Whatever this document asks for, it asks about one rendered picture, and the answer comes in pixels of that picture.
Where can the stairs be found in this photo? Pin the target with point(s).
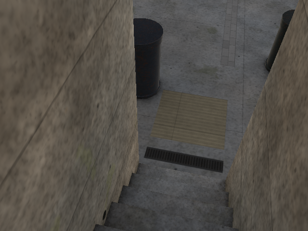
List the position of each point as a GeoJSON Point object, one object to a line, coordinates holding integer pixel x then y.
{"type": "Point", "coordinates": [164, 199]}

